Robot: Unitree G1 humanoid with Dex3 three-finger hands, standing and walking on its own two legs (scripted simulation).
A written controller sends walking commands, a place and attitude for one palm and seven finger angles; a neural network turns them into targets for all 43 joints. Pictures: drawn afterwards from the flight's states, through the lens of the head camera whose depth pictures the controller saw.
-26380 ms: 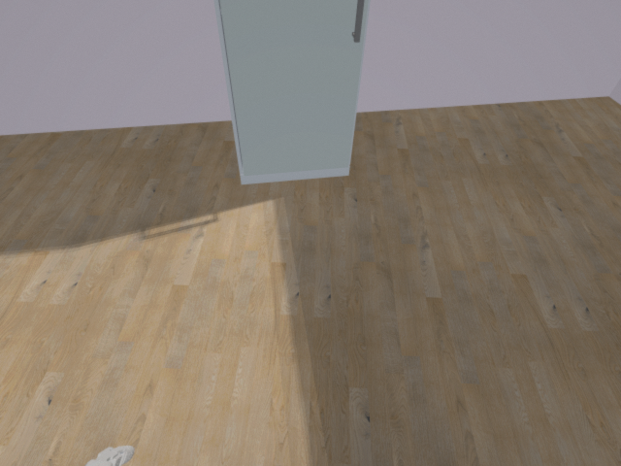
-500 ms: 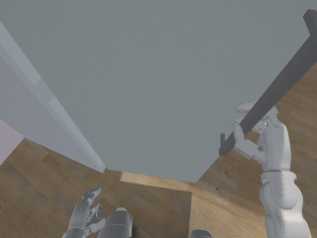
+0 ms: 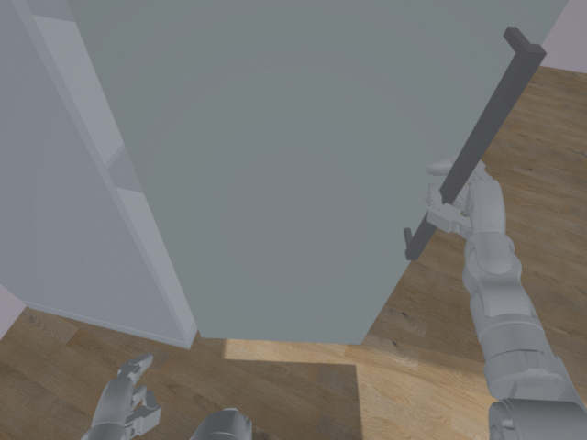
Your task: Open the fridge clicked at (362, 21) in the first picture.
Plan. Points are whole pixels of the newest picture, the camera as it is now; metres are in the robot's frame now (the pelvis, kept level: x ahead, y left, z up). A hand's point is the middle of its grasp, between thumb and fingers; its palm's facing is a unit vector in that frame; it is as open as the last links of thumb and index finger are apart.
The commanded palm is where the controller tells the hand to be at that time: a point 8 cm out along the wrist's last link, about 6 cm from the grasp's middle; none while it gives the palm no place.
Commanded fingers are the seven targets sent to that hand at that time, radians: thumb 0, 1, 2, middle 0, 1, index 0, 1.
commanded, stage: stop walking and hold the door back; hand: right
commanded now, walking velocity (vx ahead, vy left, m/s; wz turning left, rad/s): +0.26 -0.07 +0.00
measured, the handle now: (450, 172) +0.46 -0.18 +0.13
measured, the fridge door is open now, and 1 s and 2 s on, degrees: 78 78 77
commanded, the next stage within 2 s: loosen the grip on the handle in 1.06 s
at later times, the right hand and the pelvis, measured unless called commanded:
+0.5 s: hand (433, 185) +0.45 -0.17 +0.11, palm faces +0.08 +0.98 -0.18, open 5.5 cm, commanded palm +0.41 -0.25 +0.09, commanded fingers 0.00 -0.90 -0.90 0.45 1.40 0.45 1.40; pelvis -0.01 -0.03 -0.01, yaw +3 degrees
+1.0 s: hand (441, 211) +0.41 -0.17 +0.10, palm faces -0.03 +0.98 -0.21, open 5.8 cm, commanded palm +0.39 -0.26 +0.09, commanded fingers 0.00 -0.90 -0.90 0.45 1.40 0.45 1.40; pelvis -0.01 -0.06 +0.00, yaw +8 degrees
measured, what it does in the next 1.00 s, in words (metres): steps on the spot: left foot, then right foot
